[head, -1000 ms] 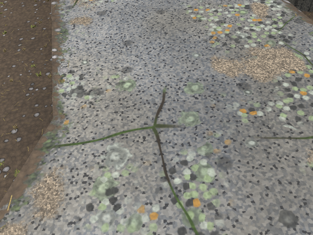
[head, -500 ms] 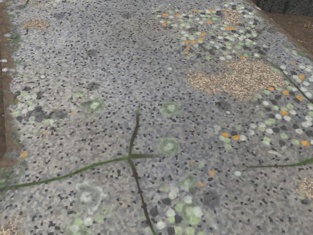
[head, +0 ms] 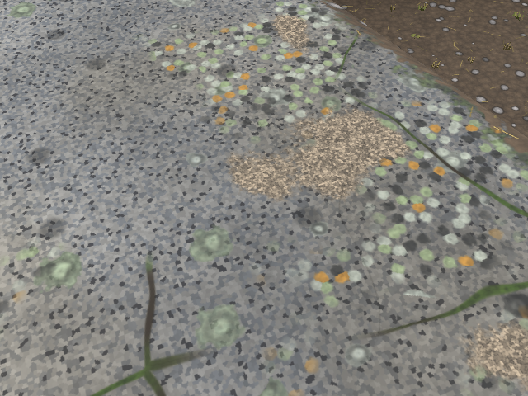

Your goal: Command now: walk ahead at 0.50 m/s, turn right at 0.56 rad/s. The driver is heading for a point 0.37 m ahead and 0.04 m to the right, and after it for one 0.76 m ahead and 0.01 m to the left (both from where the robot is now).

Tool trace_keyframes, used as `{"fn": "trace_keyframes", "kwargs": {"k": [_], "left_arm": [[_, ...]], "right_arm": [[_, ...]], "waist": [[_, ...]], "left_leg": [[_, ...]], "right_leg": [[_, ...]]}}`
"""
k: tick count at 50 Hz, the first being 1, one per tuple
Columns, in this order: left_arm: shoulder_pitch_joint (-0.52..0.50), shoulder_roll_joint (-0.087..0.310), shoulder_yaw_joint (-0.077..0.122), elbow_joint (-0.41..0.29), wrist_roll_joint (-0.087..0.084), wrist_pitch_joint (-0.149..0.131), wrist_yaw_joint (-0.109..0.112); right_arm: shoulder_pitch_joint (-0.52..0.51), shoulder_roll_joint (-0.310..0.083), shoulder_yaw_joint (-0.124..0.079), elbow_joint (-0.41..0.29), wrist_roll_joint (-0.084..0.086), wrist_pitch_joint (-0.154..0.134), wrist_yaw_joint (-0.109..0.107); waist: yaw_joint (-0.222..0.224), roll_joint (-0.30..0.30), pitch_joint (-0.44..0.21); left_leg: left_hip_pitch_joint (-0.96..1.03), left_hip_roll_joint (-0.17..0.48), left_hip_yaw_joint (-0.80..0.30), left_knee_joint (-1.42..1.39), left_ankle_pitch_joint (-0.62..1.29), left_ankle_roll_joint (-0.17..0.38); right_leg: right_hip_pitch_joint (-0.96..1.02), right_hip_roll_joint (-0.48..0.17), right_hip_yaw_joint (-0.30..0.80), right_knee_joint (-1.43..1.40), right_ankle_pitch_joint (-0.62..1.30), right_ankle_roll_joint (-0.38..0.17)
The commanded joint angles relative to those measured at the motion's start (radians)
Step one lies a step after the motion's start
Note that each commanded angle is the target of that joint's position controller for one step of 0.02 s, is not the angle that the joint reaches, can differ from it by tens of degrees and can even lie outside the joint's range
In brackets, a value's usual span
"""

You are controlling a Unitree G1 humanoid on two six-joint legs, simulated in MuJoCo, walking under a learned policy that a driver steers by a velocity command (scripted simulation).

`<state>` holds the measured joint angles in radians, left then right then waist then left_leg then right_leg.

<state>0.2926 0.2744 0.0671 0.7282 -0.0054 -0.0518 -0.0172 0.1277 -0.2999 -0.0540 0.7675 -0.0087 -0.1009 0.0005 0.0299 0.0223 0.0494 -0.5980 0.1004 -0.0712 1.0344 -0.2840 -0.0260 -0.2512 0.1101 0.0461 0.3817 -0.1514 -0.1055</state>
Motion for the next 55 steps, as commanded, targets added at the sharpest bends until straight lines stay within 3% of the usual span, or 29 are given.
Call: {"fn": "trace_keyframes", "kwargs": {"k": [1, 4, 7, 10, 11, 12, 13, 14, 15, 16, 17, 18, 20, 22, 25, 29, 32, 34, 35, 36, 37, 38, 39, 41, 43, 45, 51, 53, 55], "left_arm": [[-0.034, 0.173, 0.047, -0.083, -0.006, -0.019, 0.022], [0.009, 0.178, 0.050, -0.071, -0.012, -0.009, 0.031], [0.053, 0.178, 0.052, -0.052, -0.018, 0.001, 0.033], [0.054, 0.169, 0.055, -0.056, -0.014, 0.023, 0.046], [0.027, 0.158, 0.052, -0.070, -0.014, 0.029, 0.050], [0.008, 0.126, 0.043, -0.089, -0.013, 0.029, 0.050], [0.013, 0.070, 0.022, -0.122, 0.006, 0.027, 0.051], [0.241, 0.033, 0.008, -0.121, -0.011, 0.024, 0.044], [0.250, 0.152, 0.029, -0.091, -0.022, 0.031, 0.045], [0.119, 0.200, 0.045, -0.105, -0.024, 0.046, 0.048], [0.053, 0.201, 0.050, -0.117, -0.019, 0.063, 0.055], [0.025, 0.196, 0.054, -0.132, -0.013, 0.079, 0.060], [0.044, 0.137, 0.044, -0.140, -0.018, 0.099, 0.059], [0.027, 0.104, 0.035, -0.156, -0.013, 0.100, 0.059], [-0.016, 0.101, 0.030, -0.175, -0.007, 0.098, 0.047], [-0.077, 0.112, 0.032, -0.200, -0.009, 0.106, 0.024], [-0.114, 0.114, 0.034, -0.223, -0.005, 0.110, 0.010], [-0.060, 0.104, 0.036, -0.200, 0.004, 0.102, 0.010], [-0.034, 0.138, 0.043, -0.191, 0.009, 0.098, 0.019], [-0.020, 0.213, 0.047, -0.208, 0.025, 0.096, 0.038], [-0.067, 0.153, 0.020, -0.213, 0.055, 0.079, 0.036], [-0.090, 0.106, 0.006, -0.200, 0.056, 0.062, 0.026], [-0.118, 0.102, 0.005, -0.175, 0.050, 0.049, 0.022], [-0.171, 0.120, 0.010, -0.154, 0.040, 0.037, 0.024], [-0.197, 0.134, 0.016, -0.141, 0.037, 0.038, 0.037], [-0.198, 0.139, 0.023, -0.131, 0.029, 0.050, 0.049], [-0.212, 0.142, 0.038, -0.093, 0.024, 0.070, 0.062], [-0.204, 0.161, 0.048, -0.080, 0.012, 0.071, 0.058], [-0.230, 0.172, 0.053, -0.067, -0.012, 0.065, 0.051]], "right_arm": [[-0.011, -0.062, -0.015, -0.063, -0.009, 0.006, -0.006], [-0.121, -0.041, -0.004, -0.092, -0.001, -0.002, 0.003], [-0.177, -0.068, -0.012, -0.118, 0.011, -0.011, 0.013], [-0.136, -0.109, -0.031, -0.117, 0.003, -0.024, 0.021], [-0.082, -0.115, -0.037, -0.102, 0.000, -0.030, 0.020], [-0.012, -0.137, -0.046, -0.092, -0.013, -0.034, 0.014], [0.110, -0.203, -0.059, -0.088, -0.032, -0.032, 0.004], [0.147, -0.240, -0.067, -0.069, -0.031, -0.009, 0.007], [0.119, -0.168, -0.055, -0.088, -0.003, 0.009, 0.008], [0.077, -0.102, -0.037, -0.110, -0.001, 0.023, 0.000], [0.020, -0.081, -0.025, -0.112, -0.008, 0.038, -0.005], [-0.019, -0.071, -0.020, -0.111, -0.009, 0.049, -0.008], [-0.049, -0.091, -0.027, -0.096, -0.020, 0.052, -0.012], [-0.048, -0.112, -0.037, -0.080, -0.018, 0.050, -0.015], [-0.061, -0.135, -0.047, -0.070, -0.005, 0.062, -0.022], [-0.073, -0.161, -0.055, -0.059, 0.007, 0.083, -0.017], [-0.041, -0.183, -0.061, -0.035, 0.026, 0.092, -0.008], [-0.038, -0.161, -0.048, -0.011, 0.045, 0.098, -0.002], [0.010, -0.102, -0.026, 0.012, 0.032, 0.093, 0.006], [0.031, -0.007, 0.013, -0.010, -0.029, 0.083, 0.024], [0.012, -0.038, 0.004, -0.006, -0.011, 0.088, 0.019], [-0.005, -0.104, -0.013, 0.008, 0.011, 0.098, 0.015], [0.005, -0.111, -0.020, 0.017, 0.023, 0.105, 0.012], [0.035, -0.122, -0.030, 0.053, 0.017, 0.122, -0.004], [0.058, -0.127, -0.037, 0.057, 0.028, 0.129, -0.009], [0.044, -0.116, -0.037, 0.045, 0.034, 0.135, -0.015], [0.018, -0.084, -0.030, -0.003, 0.030, 0.153, -0.006], [0.033, -0.083, -0.031, -0.009, 0.033, 0.155, 0.004], [0.089, -0.083, -0.035, 0.006, 0.035, 0.152, 0.017]], "waist": [[-0.028, -0.063, -0.057], [0.020, -0.092, -0.047], [0.038, -0.109, -0.037], [0.007, -0.144, -0.072], [-0.026, -0.151, -0.095], [-0.065, -0.136, -0.150], [-0.102, 0.000, -0.298], [-0.008, 0.311, -0.455], [-0.028, 0.210, -0.431], [-0.066, 0.132, -0.301], [-0.057, 0.070, -0.226], [-0.040, 0.077, -0.161], [-0.010, 0.124, -0.105], [-0.013, 0.125, -0.119], [-0.022, 0.095, -0.171], [-0.037, 0.107, -0.142], [-0.048, 0.107, -0.124], [-0.008, 0.079, -0.131], [-0.009, 0.001, -0.155], [-0.049, -0.264, -0.219], [-0.026, -0.279, -0.230], [-0.014, -0.198, -0.199], [-0.029, -0.192, -0.170], [-0.041, -0.171, -0.141], [-0.055, -0.171, -0.133], [-0.037, -0.162, -0.126], [-0.015, -0.153, -0.120], [-0.014, -0.153, -0.130], [-0.054, -0.151, -0.110]], "left_leg": [[0.002, -0.011, 0.019, -0.178, 0.167, -0.042], [0.082, -0.063, 0.027, -0.401, 0.355, -0.047], [0.108, -0.091, 0.006, -0.496, 0.372, -0.036], [0.163, -0.119, -0.005, -0.559, 0.284, 0.001], [0.234, -0.121, 0.009, -0.598, 0.310, 0.021], [0.372, -0.074, -0.003, -0.627, 0.410, 0.054], [0.640, 0.127, -0.168, -0.566, 0.678, 0.121], [0.930, 0.384, -0.538, -0.561, 0.765, 0.327], [0.875, 0.370, -0.583, -0.604, 0.522, 0.318], [0.765, 0.302, -0.417, -0.626, 0.432, 0.270], [0.640, 0.249, -0.304, -0.649, 0.407, 0.242], [0.527, 0.213, -0.230, -0.672, 0.398, 0.237], [0.370, 0.155, -0.101, -0.740, 0.398, 0.232], [0.386, 0.173, -0.048, -0.758, 0.496, 0.261], [0.433, 0.207, 0.007, -0.761, 0.519, 0.276], [0.414, 0.207, 0.083, -0.771, 0.370, 0.251], [0.455, 0.225, 0.078, -0.723, 0.345, 0.227], [0.421, 0.179, 0.102, -0.625, 0.307, 0.173], [0.337, 0.123, 0.152, -0.535, 0.218, 0.098], [0.158, 0.017, 0.227, -0.301, -0.184, 0.001], [0.116, -0.018, 0.121, -0.185, -0.367, -0.041], [0.135, -0.003, 0.073, -0.124, -0.351, -0.054], [0.119, -0.006, 0.057, -0.111, -0.312, -0.056], [0.151, -0.013, 0.033, -0.091, -0.225, -0.070], [0.174, -0.038, 0.051, -0.065, -0.186, -0.080], [0.150, -0.042, 0.070, -0.074, -0.182, -0.080], [0.169, -0.031, 0.110, -0.183, -0.178, -0.051], [0.209, -0.036, 0.140, -0.240, -0.161, -0.016], [0.319, -0.053, 0.175, -0.375, -0.100, 0.044]], "right_leg": [[-0.014, -0.227, 0.212, -0.171, 0.213, -0.174], [-0.045, -0.187, 0.187, -0.151, 0.102, -0.125], [0.005, -0.209, 0.249, -0.089, 0.086, -0.105], [0.101, -0.216, 0.327, 0.067, 0.214, -0.062], [0.103, -0.194, 0.335, 0.131, 0.236, -0.037], [0.068, -0.138, 0.304, 0.251, 0.240, 0.006], [-0.068, -0.066, 0.217, 0.529, -0.022, 0.059], [-0.345, 0.038, 0.138, 0.811, -0.617, 0.115], [-0.426, -0.058, 0.150, 0.931, -0.529, 0.141], [-0.468, -0.086, 0.110, 0.962, -0.449, 0.160], [-0.452, -0.117, 0.077, 0.939, -0.391, 0.172], [-0.430, -0.143, 0.065, 0.907, -0.359, 0.177], [-0.325, -0.157, 0.018, 0.819, -0.314, 0.176], [-0.315, -0.167, -0.002, 0.733, -0.277, 0.179], [-0.273, -0.190, -0.008, 0.603, -0.178, 0.173], [-0.185, -0.182, -0.052, 0.442, -0.122, 0.147], [-0.134, -0.163, -0.071, 0.304, -0.152, 0.115], [0.023, -0.117, -0.089, 0.075, -0.026, 0.070], [0.175, -0.167, -0.009, -0.015, 0.165, 0.041], [0.348, -0.427, 0.279, 0.002, 0.587, -0.034], [0.222, -0.512, 0.321, -0.013, 0.535, -0.189], [0.175, -0.452, 0.242, -0.023, 0.477, -0.188], [0.167, -0.402, 0.172, -0.019, 0.434, -0.145], [0.121, -0.377, 0.096, -0.022, 0.461, -0.108], [0.102, -0.369, 0.040, -0.013, 0.511, -0.112], [0.126, -0.383, 0.029, -0.011, 0.462, -0.125], [0.151, -0.444, 0.033, -0.016, 0.362, -0.148], [0.135, -0.453, 0.033, -0.054, 0.111, -0.132], [0.052, -0.431, 0.014, -0.073, -0.221, -0.088]]}}
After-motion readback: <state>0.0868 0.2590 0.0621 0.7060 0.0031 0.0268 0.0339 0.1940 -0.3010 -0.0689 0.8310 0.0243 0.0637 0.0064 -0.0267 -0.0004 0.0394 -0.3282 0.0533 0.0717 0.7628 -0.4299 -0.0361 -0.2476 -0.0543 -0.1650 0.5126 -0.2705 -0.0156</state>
